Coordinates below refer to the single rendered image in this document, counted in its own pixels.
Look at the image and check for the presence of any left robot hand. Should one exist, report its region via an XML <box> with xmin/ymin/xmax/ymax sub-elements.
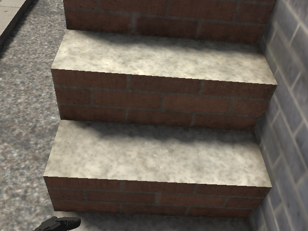
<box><xmin>32</xmin><ymin>216</ymin><xmax>81</xmax><ymax>231</ymax></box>

